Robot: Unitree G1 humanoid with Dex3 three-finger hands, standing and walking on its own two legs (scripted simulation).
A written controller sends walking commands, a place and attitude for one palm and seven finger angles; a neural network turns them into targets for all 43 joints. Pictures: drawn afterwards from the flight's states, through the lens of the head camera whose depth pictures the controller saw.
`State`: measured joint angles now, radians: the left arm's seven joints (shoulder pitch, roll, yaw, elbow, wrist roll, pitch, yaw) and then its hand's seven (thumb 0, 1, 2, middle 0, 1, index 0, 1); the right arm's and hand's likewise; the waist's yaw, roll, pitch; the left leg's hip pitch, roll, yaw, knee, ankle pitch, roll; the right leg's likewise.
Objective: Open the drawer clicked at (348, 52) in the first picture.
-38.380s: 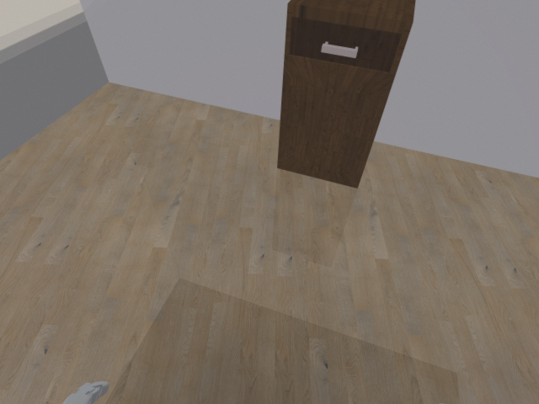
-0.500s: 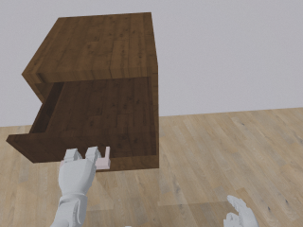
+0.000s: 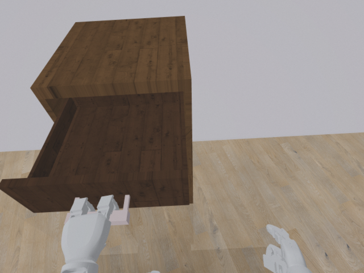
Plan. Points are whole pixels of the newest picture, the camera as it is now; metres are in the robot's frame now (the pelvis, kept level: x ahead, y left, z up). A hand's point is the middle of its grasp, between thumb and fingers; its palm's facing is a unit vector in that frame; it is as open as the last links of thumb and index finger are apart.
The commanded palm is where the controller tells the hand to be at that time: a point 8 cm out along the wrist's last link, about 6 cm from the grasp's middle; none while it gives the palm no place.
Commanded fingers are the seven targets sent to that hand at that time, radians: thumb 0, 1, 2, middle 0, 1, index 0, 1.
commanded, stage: pull the drawer open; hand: left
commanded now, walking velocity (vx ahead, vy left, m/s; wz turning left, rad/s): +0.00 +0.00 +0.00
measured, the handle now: (100, 209) +0.25 +0.22 -0.01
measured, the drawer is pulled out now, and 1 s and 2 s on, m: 0.29 0.30 0.29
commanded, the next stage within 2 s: open the thumb to release the handle in 0.36 s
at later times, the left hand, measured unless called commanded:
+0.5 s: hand (97, 246) +0.18 +0.21 -0.02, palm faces -0.02 -0.12 -0.99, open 6.2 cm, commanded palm +0.15 +0.21 +0.03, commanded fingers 0.00 0.69 0.81 -0.38 -1.33 -0.38 -1.33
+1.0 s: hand (94, 245) +0.18 +0.21 -0.02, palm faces +0.01 -0.12 -0.99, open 12.7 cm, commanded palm +0.15 +0.21 +0.03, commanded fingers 0.00 -0.50 0.30 -0.30 -1.20 -0.30 -1.20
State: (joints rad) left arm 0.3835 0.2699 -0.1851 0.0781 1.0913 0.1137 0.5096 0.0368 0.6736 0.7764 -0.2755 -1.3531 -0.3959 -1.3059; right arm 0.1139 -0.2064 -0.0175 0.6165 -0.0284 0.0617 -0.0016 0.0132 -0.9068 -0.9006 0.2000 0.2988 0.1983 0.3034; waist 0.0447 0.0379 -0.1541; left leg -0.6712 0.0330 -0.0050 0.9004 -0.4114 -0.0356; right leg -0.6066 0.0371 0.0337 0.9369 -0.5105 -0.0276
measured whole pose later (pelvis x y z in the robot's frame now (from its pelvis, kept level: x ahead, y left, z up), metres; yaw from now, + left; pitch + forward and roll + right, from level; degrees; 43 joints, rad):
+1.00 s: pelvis -0.01 +0.00 -0.01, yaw +1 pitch +11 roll +0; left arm 0.42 0.28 -0.18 0.01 1.08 0.13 0.50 0.00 -0.31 0.38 -0.28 -1.22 -0.34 -1.22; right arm 0.12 -0.20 0.00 0.57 -0.03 0.07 0.00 0.01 -0.91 -0.90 0.20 0.30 0.20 0.30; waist 0.05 0.05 -0.16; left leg -0.72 0.03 -0.03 0.96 -0.42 -0.03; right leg -0.64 0.04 0.01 0.98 -0.53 -0.03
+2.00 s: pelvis +0.01 +0.00 +0.02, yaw +1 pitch +5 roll +0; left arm 0.39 0.32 -0.22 -0.19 1.02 0.20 0.35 0.00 -0.49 0.30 -0.32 -1.20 -0.34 -1.21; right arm 0.11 -0.21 0.01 0.58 -0.01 0.07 0.01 0.01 -0.91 -0.90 0.20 0.30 0.20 0.30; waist 0.08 0.07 -0.11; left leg -0.49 0.02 -0.02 0.78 -0.37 -0.03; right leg -0.41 0.03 0.02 0.79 -0.46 -0.02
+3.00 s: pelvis +0.01 +0.01 +0.05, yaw +1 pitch -1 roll +0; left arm 0.40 0.42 -0.10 -0.42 0.94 0.19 0.12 0.00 -0.49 0.30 -0.32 -1.20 -0.32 -1.20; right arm 0.08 -0.22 0.04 0.62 0.01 0.08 0.03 0.01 -0.91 -0.90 0.20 0.30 0.20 0.30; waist 0.11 0.10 -0.04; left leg -0.25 0.02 -0.01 0.53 -0.26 -0.02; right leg -0.17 0.02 0.03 0.52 -0.34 -0.01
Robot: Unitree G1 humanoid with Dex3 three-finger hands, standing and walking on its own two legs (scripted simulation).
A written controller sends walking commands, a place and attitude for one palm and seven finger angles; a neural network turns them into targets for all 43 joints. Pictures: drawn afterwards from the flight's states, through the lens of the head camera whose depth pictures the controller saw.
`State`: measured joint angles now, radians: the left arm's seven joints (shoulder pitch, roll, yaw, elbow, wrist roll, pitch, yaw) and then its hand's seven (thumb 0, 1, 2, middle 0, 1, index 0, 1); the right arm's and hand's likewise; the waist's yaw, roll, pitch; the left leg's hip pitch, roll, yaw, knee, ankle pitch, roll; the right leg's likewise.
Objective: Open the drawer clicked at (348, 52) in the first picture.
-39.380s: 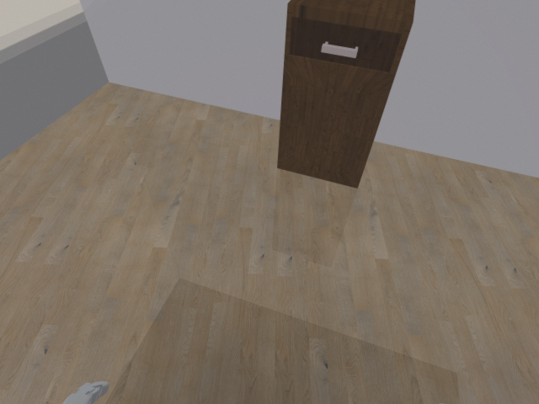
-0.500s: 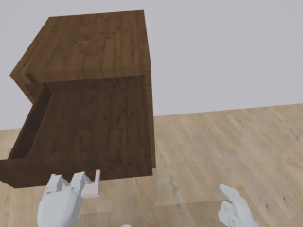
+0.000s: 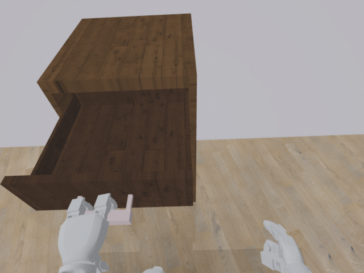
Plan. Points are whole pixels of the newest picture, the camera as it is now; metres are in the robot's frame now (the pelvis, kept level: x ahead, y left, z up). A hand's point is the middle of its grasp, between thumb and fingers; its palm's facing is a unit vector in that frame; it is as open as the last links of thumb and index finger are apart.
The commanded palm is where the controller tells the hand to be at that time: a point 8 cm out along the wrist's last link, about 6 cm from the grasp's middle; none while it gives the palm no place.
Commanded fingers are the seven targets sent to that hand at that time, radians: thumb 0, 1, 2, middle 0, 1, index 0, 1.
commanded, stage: lift the hand off the handle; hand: left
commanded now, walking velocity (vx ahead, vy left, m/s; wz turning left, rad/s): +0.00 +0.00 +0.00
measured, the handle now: (102, 208) +0.25 +0.21 +0.00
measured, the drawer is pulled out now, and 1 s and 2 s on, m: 0.30 0.29 0.29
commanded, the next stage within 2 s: draw the hand back to the body in 1.66 s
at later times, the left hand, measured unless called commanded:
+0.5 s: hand (101, 226) +0.22 +0.21 -0.01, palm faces +0.01 -0.11 -0.99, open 13.6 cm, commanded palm +0.19 +0.20 +0.06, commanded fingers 0.00 -0.50 0.30 -0.30 -1.20 -0.30 -1.20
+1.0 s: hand (91, 212) +0.22 +0.20 +0.07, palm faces +0.09 -0.15 -0.98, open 13.7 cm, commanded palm +0.19 +0.20 +0.13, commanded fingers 0.00 -0.50 0.30 -0.30 -1.20 -0.30 -1.20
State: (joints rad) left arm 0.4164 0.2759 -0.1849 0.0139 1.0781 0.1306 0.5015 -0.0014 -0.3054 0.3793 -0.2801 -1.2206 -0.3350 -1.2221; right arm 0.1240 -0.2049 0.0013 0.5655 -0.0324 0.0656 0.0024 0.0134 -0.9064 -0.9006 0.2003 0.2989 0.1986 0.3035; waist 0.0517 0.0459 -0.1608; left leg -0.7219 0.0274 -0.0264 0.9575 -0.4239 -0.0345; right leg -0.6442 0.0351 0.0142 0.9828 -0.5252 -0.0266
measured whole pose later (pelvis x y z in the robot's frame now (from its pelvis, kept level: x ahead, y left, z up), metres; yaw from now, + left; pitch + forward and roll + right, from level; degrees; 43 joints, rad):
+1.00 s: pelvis +0.01 +0.00 +0.03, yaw +0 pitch +5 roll +0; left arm 0.39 0.32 -0.22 -0.19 1.02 0.20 0.35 0.00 -0.49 0.30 -0.32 -1.20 -0.34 -1.21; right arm 0.11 -0.21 0.01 0.58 -0.01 0.07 0.01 0.01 -0.91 -0.90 0.20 0.30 0.20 0.30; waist 0.08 0.07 -0.11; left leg -0.49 0.02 -0.02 0.78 -0.37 -0.03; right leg -0.41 0.03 0.02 0.79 -0.46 -0.02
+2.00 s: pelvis +0.02 +0.01 +0.05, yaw +0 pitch -1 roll +0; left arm 0.40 0.42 -0.10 -0.42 0.94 0.19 0.12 0.00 -0.49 0.30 -0.32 -1.20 -0.32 -1.20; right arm 0.08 -0.22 0.04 0.62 0.01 0.08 0.03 0.01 -0.91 -0.90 0.20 0.30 0.20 0.30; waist 0.11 0.10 -0.04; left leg -0.25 0.02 -0.01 0.53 -0.26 -0.02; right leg -0.17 0.02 0.03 0.52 -0.34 -0.01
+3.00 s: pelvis +0.04 +0.00 +0.06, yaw +0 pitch -1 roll +0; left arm 0.59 0.35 0.27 -0.52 -0.05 -0.08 0.11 0.00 0.32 0.65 -0.25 -0.68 -0.26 -0.68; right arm 0.19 -0.22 0.00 0.64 0.00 -0.11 -0.08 0.02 -0.91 -0.90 0.20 0.30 0.20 0.30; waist 0.05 0.06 0.00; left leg -0.16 0.03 -0.01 0.45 -0.27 -0.03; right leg -0.07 0.03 0.03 0.41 -0.32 -0.02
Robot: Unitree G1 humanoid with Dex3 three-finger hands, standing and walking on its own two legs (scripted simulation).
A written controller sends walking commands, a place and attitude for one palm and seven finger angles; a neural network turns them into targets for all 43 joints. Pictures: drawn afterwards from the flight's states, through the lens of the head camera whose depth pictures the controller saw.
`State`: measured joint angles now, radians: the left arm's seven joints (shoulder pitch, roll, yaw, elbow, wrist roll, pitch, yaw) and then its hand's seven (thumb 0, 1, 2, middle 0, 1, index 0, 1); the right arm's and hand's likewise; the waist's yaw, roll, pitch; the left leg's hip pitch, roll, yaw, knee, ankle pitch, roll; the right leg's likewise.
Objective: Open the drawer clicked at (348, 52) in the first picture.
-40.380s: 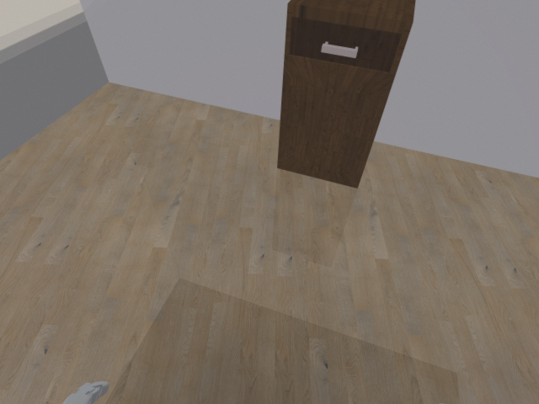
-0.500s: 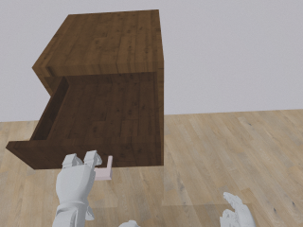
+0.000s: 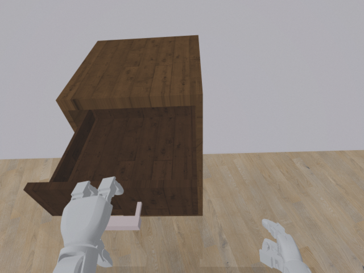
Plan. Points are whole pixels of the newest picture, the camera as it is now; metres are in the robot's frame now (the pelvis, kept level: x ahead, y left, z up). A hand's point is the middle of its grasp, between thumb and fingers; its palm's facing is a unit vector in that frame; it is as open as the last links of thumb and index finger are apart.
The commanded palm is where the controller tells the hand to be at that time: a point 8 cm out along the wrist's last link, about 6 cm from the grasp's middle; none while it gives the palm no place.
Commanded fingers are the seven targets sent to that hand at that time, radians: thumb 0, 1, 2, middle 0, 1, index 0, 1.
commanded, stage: lift the hand off the handle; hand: left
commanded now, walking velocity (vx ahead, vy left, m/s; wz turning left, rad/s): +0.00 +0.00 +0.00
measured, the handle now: (113, 214) +0.25 +0.21 -0.02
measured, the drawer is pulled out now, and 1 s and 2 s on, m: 0.29 0.29 0.29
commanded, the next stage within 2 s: draw the hand back to the body in 0.66 s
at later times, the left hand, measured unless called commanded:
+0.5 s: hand (88, 207) +0.20 +0.20 +0.11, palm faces +0.12 -0.15 -0.98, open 13.8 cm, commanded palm +0.17 +0.19 +0.17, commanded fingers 0.00 -0.50 0.30 -0.30 -1.20 -0.30 -1.20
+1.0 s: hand (73, 203) +0.20 +0.22 +0.12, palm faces +0.12 -0.15 -0.98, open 13.8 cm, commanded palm +0.17 +0.22 +0.18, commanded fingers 0.00 -0.50 0.30 -0.30 -1.20 -0.30 -1.20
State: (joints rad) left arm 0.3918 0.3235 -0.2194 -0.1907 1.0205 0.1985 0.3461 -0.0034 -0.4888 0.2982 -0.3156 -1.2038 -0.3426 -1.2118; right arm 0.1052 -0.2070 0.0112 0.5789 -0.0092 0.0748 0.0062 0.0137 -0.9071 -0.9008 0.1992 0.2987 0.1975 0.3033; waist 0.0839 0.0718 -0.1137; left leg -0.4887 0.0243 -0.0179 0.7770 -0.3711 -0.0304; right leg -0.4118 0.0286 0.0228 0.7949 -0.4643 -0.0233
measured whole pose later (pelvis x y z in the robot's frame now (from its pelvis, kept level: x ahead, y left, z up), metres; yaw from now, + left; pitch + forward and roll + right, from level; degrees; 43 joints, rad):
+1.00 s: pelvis +0.00 +0.01 +0.03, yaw +0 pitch -1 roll +0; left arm 0.40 0.42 -0.10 -0.42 0.94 0.19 0.12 0.00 -0.49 0.30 -0.32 -1.20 -0.32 -1.20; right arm 0.08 -0.22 0.04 0.62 0.01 0.08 0.03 0.01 -0.91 -0.90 0.20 0.30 0.20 0.30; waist 0.11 0.10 -0.04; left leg -0.25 0.02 -0.01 0.53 -0.26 -0.02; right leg -0.17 0.02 0.03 0.52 -0.34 -0.01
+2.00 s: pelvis +0.03 +0.00 +0.03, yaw +0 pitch -1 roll +0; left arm 0.59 0.35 0.27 -0.52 -0.05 -0.08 0.11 0.00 0.32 0.65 -0.25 -0.68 -0.26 -0.68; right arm 0.19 -0.22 0.00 0.64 0.00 -0.11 -0.08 0.02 -0.91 -0.90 0.20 0.30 0.20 0.30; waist 0.05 0.06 0.00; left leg -0.16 0.03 -0.01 0.45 -0.27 -0.03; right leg -0.07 0.03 0.03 0.41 -0.32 -0.02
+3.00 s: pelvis -0.03 +0.03 +0.03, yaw -1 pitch +2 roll -1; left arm 0.67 0.43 0.38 -0.64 -0.05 -0.16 0.13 0.01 0.89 0.90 -0.21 -0.31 -0.22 -0.30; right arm 0.16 -0.20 -0.01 0.54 0.02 -0.02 -0.06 0.01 -0.91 -0.90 0.20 0.30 0.20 0.30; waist -0.01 -0.01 0.02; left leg -0.36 0.02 0.01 0.50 -0.19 0.00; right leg -0.27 0.01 0.04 0.49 -0.26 0.02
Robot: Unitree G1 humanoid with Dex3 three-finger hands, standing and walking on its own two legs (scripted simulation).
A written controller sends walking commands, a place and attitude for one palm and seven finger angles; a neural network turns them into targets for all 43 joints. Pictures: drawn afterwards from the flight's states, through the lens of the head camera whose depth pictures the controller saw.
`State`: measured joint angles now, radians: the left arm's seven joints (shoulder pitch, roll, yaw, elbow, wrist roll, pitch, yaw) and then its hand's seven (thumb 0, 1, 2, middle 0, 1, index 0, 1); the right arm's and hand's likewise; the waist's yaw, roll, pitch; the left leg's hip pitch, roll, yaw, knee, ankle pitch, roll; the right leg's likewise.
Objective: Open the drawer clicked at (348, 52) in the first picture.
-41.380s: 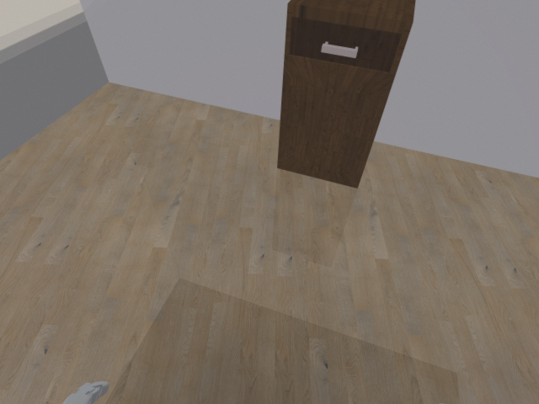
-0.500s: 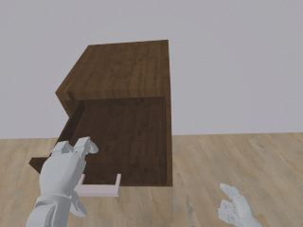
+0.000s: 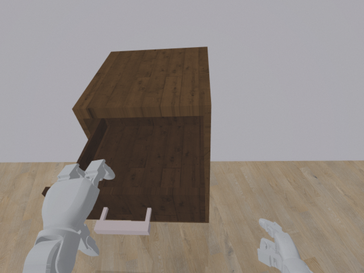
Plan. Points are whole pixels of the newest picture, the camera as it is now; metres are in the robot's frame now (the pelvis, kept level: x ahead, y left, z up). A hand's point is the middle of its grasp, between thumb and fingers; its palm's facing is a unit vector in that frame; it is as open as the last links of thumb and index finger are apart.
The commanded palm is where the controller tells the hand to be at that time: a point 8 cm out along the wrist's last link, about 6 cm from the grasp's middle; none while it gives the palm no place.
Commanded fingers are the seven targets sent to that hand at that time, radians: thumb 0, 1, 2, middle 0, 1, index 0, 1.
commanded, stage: draw the hand back to the body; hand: left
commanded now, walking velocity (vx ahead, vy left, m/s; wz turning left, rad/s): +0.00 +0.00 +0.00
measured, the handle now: (124, 219) +0.25 +0.20 -0.05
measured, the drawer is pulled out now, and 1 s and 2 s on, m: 0.29 0.29 0.29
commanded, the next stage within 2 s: step back with the hand held close in 1.36 s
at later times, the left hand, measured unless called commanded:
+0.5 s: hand (95, 209) +0.19 +0.19 +0.12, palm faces +0.24 -0.84 -0.49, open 13.7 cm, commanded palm +0.15 +0.24 +0.17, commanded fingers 0.00 -0.22 0.42 -0.28 -1.02 -0.28 -1.02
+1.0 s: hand (76, 185) +0.21 +0.23 +0.16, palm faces +0.35 -0.82 -0.45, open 10.0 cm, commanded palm +0.16 +0.27 +0.18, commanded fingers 0.00 0.65 0.80 -0.22 -0.46 -0.22 -0.46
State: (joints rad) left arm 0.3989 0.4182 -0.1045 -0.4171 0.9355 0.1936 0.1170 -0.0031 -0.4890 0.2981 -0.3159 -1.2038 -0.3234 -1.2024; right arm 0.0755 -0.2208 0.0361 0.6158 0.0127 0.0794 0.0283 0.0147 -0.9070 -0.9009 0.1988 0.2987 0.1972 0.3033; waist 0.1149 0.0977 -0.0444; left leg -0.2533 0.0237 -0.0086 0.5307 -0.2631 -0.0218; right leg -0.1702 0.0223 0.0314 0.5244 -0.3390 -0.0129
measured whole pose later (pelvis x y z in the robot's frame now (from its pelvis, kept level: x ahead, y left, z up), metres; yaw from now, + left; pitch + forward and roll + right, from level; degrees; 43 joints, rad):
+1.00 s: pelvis +0.03 -0.01 +0.01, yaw +0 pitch -1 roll +0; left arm 0.59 0.35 0.27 -0.52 -0.05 -0.08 0.11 0.00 0.32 0.65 -0.25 -0.68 -0.26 -0.68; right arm 0.19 -0.22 0.00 0.64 0.00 -0.11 -0.08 0.02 -0.91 -0.90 0.20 0.30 0.20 0.30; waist 0.05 0.06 0.00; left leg -0.16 0.03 -0.01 0.45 -0.27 -0.03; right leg -0.07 0.03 0.03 0.41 -0.32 -0.02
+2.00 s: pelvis -0.03 +0.02 +0.00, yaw -1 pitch +2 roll -1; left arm 0.67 0.43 0.38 -0.64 -0.05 -0.16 0.13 0.01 0.89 0.90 -0.21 -0.31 -0.22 -0.30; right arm 0.16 -0.20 -0.01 0.54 0.02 -0.02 -0.06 0.01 -0.91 -0.90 0.20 0.30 0.20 0.30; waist -0.01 -0.01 0.02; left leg -0.36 0.02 0.01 0.50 -0.19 0.00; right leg -0.27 0.01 0.04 0.49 -0.26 0.02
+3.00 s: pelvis -0.20 -0.03 -0.01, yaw -4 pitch +3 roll +1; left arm 0.67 0.43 0.37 -0.73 -0.06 -0.17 0.13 0.02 0.89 0.90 -0.21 -0.30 -0.21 -0.30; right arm 0.12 -0.15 0.02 0.56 -0.01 -0.11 -0.01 0.01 -0.90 -0.90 0.20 0.30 0.20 0.30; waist 0.00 -0.04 0.04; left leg -0.43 0.07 0.04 0.53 -0.15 -0.05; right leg -0.33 0.03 -0.03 0.64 -0.35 0.02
